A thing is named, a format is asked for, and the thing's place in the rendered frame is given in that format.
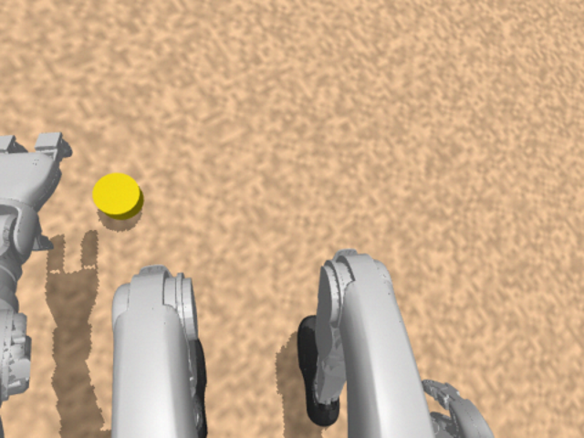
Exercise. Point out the tin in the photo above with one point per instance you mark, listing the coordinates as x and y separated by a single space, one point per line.
118 196

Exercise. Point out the right robot foot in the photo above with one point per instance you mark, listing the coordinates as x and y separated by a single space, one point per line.
318 413

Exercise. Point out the right robot hand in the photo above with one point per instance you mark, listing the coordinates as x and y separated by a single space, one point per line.
465 421

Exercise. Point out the left robot arm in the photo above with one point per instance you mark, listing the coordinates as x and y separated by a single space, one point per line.
18 229

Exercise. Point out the left robot hand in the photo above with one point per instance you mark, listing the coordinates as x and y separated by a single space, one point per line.
32 177

